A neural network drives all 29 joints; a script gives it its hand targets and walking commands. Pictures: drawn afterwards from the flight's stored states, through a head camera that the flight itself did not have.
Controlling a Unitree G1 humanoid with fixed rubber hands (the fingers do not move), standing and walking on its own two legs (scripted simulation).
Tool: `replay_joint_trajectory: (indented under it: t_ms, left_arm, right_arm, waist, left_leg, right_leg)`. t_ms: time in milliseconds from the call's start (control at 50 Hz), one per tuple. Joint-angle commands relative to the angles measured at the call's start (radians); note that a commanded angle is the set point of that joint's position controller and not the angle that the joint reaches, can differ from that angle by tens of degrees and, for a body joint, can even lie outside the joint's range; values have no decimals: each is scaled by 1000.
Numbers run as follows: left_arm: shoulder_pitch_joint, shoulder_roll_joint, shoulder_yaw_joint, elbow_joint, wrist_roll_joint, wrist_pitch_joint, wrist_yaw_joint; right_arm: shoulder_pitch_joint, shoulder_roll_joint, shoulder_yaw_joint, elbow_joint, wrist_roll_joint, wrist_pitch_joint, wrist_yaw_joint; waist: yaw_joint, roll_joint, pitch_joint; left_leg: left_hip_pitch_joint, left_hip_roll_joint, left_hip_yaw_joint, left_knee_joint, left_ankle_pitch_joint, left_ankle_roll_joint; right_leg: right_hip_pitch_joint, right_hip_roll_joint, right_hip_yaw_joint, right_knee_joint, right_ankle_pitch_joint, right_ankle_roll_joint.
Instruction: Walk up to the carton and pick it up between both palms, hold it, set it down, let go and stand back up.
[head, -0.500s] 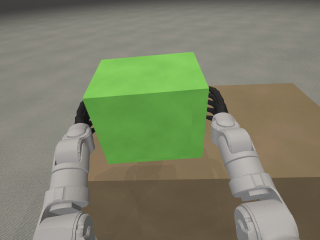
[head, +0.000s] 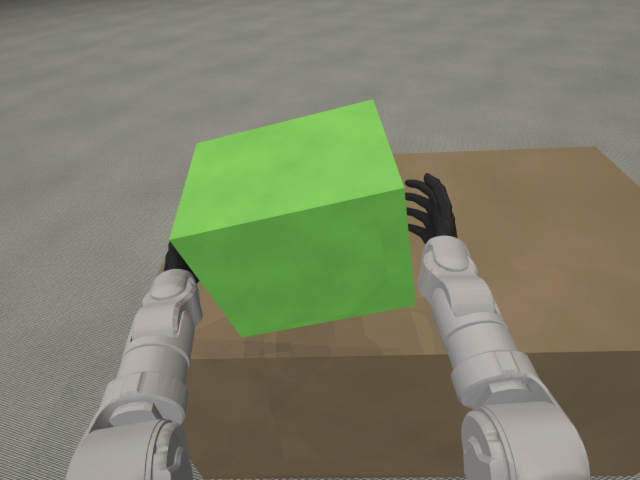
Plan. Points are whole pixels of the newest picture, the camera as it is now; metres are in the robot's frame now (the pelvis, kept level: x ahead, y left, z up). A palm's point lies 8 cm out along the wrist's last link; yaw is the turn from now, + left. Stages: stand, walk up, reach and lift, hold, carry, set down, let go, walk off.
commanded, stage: set down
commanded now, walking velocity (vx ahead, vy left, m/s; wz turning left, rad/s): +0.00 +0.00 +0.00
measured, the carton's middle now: (304, 223) +0.44 +0.01 +0.13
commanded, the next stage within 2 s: none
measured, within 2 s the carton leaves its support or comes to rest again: neither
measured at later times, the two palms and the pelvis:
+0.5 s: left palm (187, 284) +0.40 +0.17 +0.08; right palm (425, 241) +0.40 -0.15 +0.12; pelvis +0.01 +0.00 +0.00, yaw +0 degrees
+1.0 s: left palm (197, 299) +0.40 +0.17 +0.05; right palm (426, 259) +0.40 -0.16 +0.09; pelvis +0.02 +0.00 +0.00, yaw +0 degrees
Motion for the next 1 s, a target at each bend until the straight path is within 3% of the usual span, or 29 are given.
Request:
replay_joint_trajectory:
  t_ms: [0, 40, 80, 140, 180, 200, 220, 260, 280, 300, 320, 360, 380, 420, 460, 480, 520, 540, 560, 600, 640, 700, 720, 740, 780, 860, 940, 960, 980]
  left_arm:
    - [-1134, -576, -427, -431, -55, -172, -208]
    - [-1101, -573, -424, -428, -50, -177, -224]
    - [-1042, -548, -380, -386, -29, -171, -231]
    - [-1005, -555, -420, -420, -36, -194, -235]
    - [-1044, -550, -429, -488, -46, -212, -229]
    - [-1028, -553, -431, -486, -34, -211, -232]
    - [-960, -548, -390, -391, 4, -189, -242]
    - [-1008, -539, -383, -370, 14, -201, -257]
    - [-1023, -518, -367, -359, 29, -214, -257]
    - [-991, -524, -366, -365, 24, -216, -257]
    - [-982, -518, -367, -365, 20, -225, -258]
    - [-1030, -549, -405, -383, 6, -249, -251]
    - [-1067, -532, -416, -421, -3, -264, -247]
    - [-1085, -527, -406, -352, 17, -274, -246]
    - [-1064, -515, -378, -273, 26, -278, -251]
    - [-1088, -511, -378, -259, 18, -287, -251]
    - [-1126, -513, -374, -262, 29, -314, -253]
    - [-1132, -476, -354, -217, 39, -323, -254]
    - [-1163, -488, -371, -233, 23, -343, -249]
    - [-1153, -519, -391, -204, 12, -373, -236]
    - [-1169, -480, -374, -164, 25, -407, -229]
    - [-1176, -479, -354, -128, 28, -439, -230]
    - [-1196, -475, -342, -110, 43, -448, -235]
    - [-1171, -469, -348, -95, 31, -456, -231]
    - [-1192, -443, -319, -78, 45, -475, -237]
    - [-1166, -452, -292, 8, 70, -506, -235]
    - [-1171, -420, -271, 45, 71, -538, -242]
    - [-1148, -417, -250, 81, 84, -546, -244]
    - [-1177, -398, -240, 75, 82, -549, -251]
  right_arm:
    - [-810, 798, 444, -235, -12, -72, 204]
    - [-772, 802, 444, -248, -17, -73, 199]
    - [-783, 797, 437, -252, -15, -78, 191]
    - [-727, 800, 473, -285, -12, -96, 184]
    - [-707, 802, 472, -264, -10, -102, 179]
    - [-677, 803, 468, -250, -14, -102, 173]
    - [-680, 764, 410, -221, -42, -98, 175]
    - [-698, 766, 389, -234, -60, -118, 177]
    - [-646, 770, 360, -184, -81, -118, 181]
    - [-678, 757, 390, -237, -81, -130, 184]
    - [-650, 755, 380, -191, -88, -130, 179]
    - [-661, 771, 366, -223, -95, -152, 181]
    - [-662, 777, 368, -209, -92, -156, 183]
    - [-661, 756, 322, -149, -124, -170, 191]
    - [-693, 739, 280, -149, -152, -182, 201]
    - [-697, 725, 263, -128, -159, -194, 203]
    - [-664, 726, 213, -76, -201, -204, 208]
    - [-662, 727, 213, -41, -207, -204, 211]
    - [-655, 732, 197, -37, -223, -217, 218]
    - [-696, 744, 214, -42, -233, -246, 228]
    - [-707, 766, 194, -39, -251, -262, 236]
    - [-687, 776, 171, 7, -277, -283, 237]
    - [-654, 780, 142, 54, -316, -279, 238]
    - [-672, 785, 168, 36, -291, -285, 241]
    - [-659, 779, 137, 71, -326, -292, 241]
    - [-677, 781, 114, 77, -355, -323, 251]
    - [-647, 781, 103, 100, -394, -333, 256]
    - [-653, 778, 85, 101, -412, -341, 253]
    - [-650, 765, 66, 116, -412, -337, 254]
  waist:
    - [-3, -114, -698]
    - [-8, -124, -672]
    - [9, -154, -698]
    - [2, -142, -752]
    - [-24, -136, -781]
    - [-23, -121, -772]
    - [-29, -138, -694]
    - [-27, -119, -720]
    - [-31, -116, -710]
    - [-15, -112, -732]
    - [-30, -127, -718]
    - [-51, -81, -794]
    - [-49, -85, -785]
    - [-62, -55, -746]
    - [-41, -66, -698]
    - [-64, -77, -709]
    - [-67, -59, -694]
    - [-52, -77, -651]
    - [-66, -69, -688]
    - [-57, -33, -722]
    - [-46, -36, -749]
    - [-57, -39, -733]
    - [-76, -68, -671]
    - [-58, -74, -707]
    - [-70, -83, -667]
    - [-58, -29, -661]
    - [-58, -82, -646]
    - [-51, -65, -653]
    - [-66, -77, -626]
  left_leg:
    - [204, -58, 22, -62, 94, 22]
    - [173, -62, 28, -62, 109, 23]
    - [149, -58, 29, -79, 103, 29]
    - [139, -55, 14, -83, 161, 25]
    - [166, -60, 11, -63, 227, 16]
    - [163, -61, 19, -62, 251, 9]
    - [163, -57, 10, -70, 200, 12]
    - [158, -55, 16, -87, 155, 19]
    - [140, -56, 28, -95, 137, 22]
    - [129, -54, 24, -93, 168, 21]
    - [147, -53, 22, -92, 196, 19]
    - [157, -55, 24, -75, 227, 5]
    - [182, -53, 30, -55, 238, -1]
    - [184, -49, 26, -61, 225, -9]
    - [144, -47, 32, -81, 140, 3]
    - [171, -41, 32, -78, 146, 0]
    - [140, -42, 36, -83, 99, 4]
    - [123, -33, 41, -107, 81, 16]
    - [128, -30, 43, -97, 69, 4]
    - [125, -36, 53, -85, 108, 5]
    - [104, -25, 55, -84, 108, 0]
    - [44, -39, 68, -88, 61, 6]
    - [13, -34, 65, -109, 43, 12]
    - [18, -35, 64, -97, 58, 15]
    - [-5, -34, 64, -126, -2, 24]
    - [-26, -31, 70, -122, 5, 17]
    - [-85, -33, 78, -144, -38, 40]
    - [-104, -32, 81, -148, -29, 36]
    - [-93, -31, 79, -138, -41, 41]
  right_leg:
    - [484, 13, 24, -62, 323, 57]
    - [521, 4, 34, -49, 398, 60]
    - [577, -6, 38, -42, 486, 78]
    - [629, -9, 38, -17, 618, 77]
    - [634, -6, 36, 6, 720, 76]
    - [635, -2, 37, 10, 719, 77]
    - [616, -3, 28, -17, 657, 70]
    - [598, -4, 23, -30, 578, 58]
    - [620, -15, 32, -26, 576, 66]
    - [641, -14, 25, -17, 632, 70]
    - [634, -12, 25, -18, 659, 69]
    - [642, -11, 28, -13, 697, 67]
    - [603, -3, 26, -3, 661, 58]
    - [553, -3, 15, -30, 589, 47]
    - [522, -3, 17, -41, 481, 44]
    - [502, 1, 2, -46, 467, 38]
    - [511, -13, 11, -41, 421, 39]
    - [497, -13, 9, -47, 401, 44]
    - [498, -14, 9, -46, 373, 43]
    - [512, -20, 14, -37, 424, 39]
    - [504, -17, 19, -28, 450, 45]
    - [544, -34, 31, -20, 465, 49]
    - [555, -30, 19, -23, 439, 55]
    - [570, -32, 26, -14, 466, 54]
    - [540, -38, 23, -25, 410, 62]
    - [526, -44, 16, -22, 396, 51]
    - [546, -56, 26, -22, 371, 64]
    - [557, -61, 21, -14, 395, 60]
    - [556, -60, 18, -10, 395, 65]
